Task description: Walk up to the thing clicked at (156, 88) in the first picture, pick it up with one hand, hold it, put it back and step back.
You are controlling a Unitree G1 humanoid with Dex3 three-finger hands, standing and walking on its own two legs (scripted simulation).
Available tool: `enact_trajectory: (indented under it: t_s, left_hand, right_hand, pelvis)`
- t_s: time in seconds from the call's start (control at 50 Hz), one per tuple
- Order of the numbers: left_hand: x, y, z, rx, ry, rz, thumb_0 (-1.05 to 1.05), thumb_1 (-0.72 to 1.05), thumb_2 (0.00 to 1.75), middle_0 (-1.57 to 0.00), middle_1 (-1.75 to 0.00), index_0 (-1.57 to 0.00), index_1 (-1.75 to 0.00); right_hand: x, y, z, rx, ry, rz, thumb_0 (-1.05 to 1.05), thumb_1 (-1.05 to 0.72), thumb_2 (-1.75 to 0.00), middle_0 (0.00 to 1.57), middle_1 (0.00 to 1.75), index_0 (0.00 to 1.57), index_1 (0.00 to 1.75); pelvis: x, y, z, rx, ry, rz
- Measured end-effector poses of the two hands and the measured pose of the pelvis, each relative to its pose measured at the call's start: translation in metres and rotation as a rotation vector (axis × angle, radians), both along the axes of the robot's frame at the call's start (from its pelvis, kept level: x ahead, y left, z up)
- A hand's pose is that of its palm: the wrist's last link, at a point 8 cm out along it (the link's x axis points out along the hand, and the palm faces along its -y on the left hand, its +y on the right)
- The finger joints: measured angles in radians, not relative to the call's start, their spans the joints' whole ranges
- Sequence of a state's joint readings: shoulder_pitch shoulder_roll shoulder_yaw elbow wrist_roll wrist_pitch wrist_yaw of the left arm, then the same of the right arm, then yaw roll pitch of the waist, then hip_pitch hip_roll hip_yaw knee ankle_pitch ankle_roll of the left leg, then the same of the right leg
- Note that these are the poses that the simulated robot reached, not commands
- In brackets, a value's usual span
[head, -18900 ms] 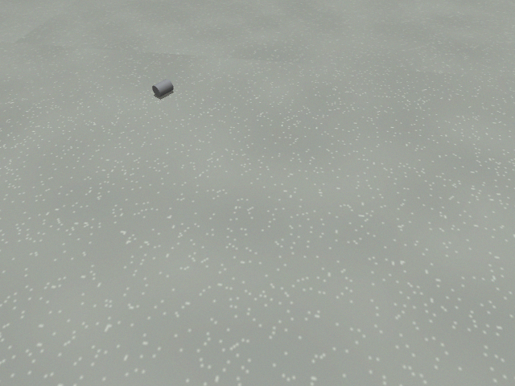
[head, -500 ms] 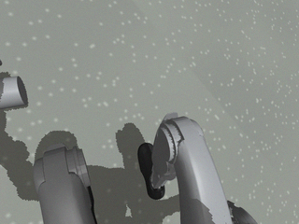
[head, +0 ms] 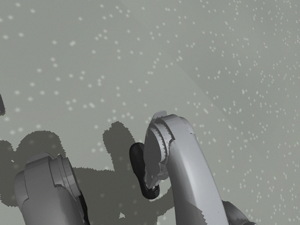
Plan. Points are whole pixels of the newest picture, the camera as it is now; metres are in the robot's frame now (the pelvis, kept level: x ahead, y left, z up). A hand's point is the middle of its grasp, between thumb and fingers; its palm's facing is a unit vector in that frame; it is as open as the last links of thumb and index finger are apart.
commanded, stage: rest palm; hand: left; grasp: from above
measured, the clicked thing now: out of the picture +0.47 +0.31 -0.27
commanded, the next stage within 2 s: close in 0.62 s
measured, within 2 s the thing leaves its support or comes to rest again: neither
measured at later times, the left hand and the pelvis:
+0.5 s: hand out of the picture +0.46 +0.29 -0.25, palm faces -0.47 -0.10 -0.88, open 13.6 cm; pelvis +0.00 +0.00 -0.01, yaw -2 degrees
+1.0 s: hand out of the picture +0.46 +0.30 -0.26, palm faces -0.47 -0.11 -0.87, open 12.5 cm; pelvis +0.00 +0.00 -0.01, yaw -3 degrees
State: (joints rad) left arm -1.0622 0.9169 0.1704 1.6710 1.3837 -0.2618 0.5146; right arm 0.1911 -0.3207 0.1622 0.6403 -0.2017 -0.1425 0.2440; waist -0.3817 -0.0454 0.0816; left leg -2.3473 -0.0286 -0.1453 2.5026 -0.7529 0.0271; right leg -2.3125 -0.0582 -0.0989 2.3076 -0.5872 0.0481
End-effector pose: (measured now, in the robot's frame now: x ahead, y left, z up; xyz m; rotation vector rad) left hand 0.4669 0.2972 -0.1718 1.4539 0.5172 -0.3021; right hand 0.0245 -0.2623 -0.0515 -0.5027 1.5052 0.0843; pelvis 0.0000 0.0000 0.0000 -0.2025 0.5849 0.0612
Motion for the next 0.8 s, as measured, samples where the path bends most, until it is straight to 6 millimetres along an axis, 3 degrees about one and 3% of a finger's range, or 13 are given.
enact_trajectory:
  t_s: [0.2, 0.56, 0.8]
  left_hand:
    - [-0.007, 0.007, -0.012, -0.005, 0.0, -0.012, 0.0, -0.47, 0.97, -0.08, -1.01, -0.09, -0.99]
    - [-0.003, 0.001, -0.021, -0.005, -0.034, -0.019, 0.0, -0.44, 1.0, -0.09, -1.05, -0.1, -1.03]
    - [-0.002, 0.002, -0.028, -0.001, -0.032, 0.006, 0.0, -0.43, 1.0, -0.1, -1.07, -0.11, -1.05]
  right_hand:
    - [-0.016, -0.013, 0.008, -0.041, 0.07, 0.03, 0.0, -0.9, -0.89, 0.2, 0.3, 0.21, 0.3]
    - [0.004, -0.003, 0.01, -0.032, -0.008, 0.099, 0.0, -0.9, -0.89, 0.2, 0.3, 0.2, 0.3]
    - [0.002, 0.002, 0.004, 0.008, 0.003, 0.121, 0.0, -0.91, -0.9, 0.2, 0.3, 0.2, 0.3]
  pelvis:
    - [-0.003, -0.004, -0.005, 0.001, -0.031, -0.013]
    - [-0.002, 0.002, -0.009, -0.026, -0.053, -0.019]
    - [-0.004, 0.001, -0.011, -0.028, -0.068, -0.021]
